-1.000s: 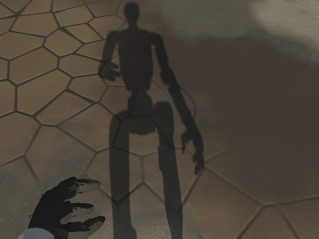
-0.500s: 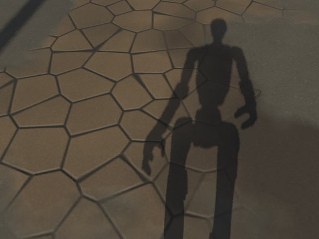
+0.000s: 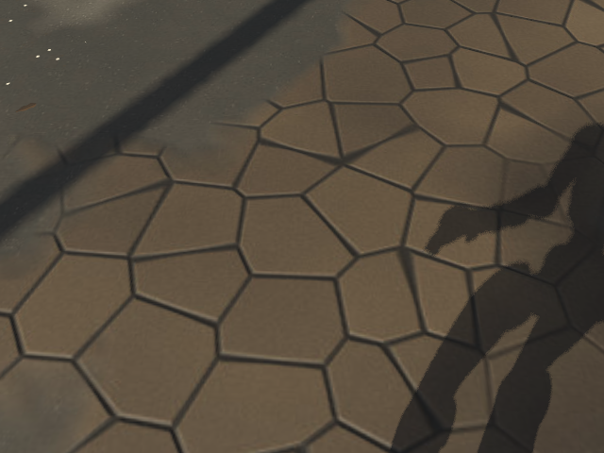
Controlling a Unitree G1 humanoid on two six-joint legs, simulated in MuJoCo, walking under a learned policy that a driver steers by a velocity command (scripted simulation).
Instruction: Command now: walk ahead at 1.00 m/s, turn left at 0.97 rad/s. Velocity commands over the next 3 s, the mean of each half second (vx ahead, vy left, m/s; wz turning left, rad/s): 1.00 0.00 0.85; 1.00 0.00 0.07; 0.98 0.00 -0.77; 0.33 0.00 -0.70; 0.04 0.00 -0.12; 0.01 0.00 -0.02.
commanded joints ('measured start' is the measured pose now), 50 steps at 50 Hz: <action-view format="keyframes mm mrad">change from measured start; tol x32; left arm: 1 196 100 46 26 -6 -8 3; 35 -145 50 7 -71 -34 14 -61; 40 508 244 91 94 -13 24 4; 50 265 116 73 162 -48 -16 -29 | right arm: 1 -112 -13 16 -134 -30 10 35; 12 -417 39 67 -272 -22 42 92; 17 123 -80 3 -96 -27 24 43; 41 207 70 45 -12 26 -68 -10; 50 -226 40 94 -180 -56 -36 25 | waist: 1 100 -105 -60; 17 -216 -150 -173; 38 139 60 -114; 41 151 -472 -442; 44 128 -12 -101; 50 25 -76 100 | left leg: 1 -456 148 12 85 84 -24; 15 -99 -3 314 -492 253 87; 20 784 372 -638 -893 80 347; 27 47 186 -197 -1117 265 208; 38 443 230 -13 -783 1301 43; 40 123 132 54 -91 840 25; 41 -249 -85 1 261 -55 -26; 50 -343 209 53 -268 153 -120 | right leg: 1 416 -271 345 -349 -190 -128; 11 336 -163 -226 -486 502 -46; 16 438 -237 -243 44 1354 -38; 17 298 -236 -221 328 1218 -64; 19 -298 18 -134 1038 -306 -28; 34 -57 -55 -54 -11 444 -92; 39 406 65 -66 -40 61 -166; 41 852 -368 815 -237 -424 -331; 50 84 -100 356 -515 -100 -326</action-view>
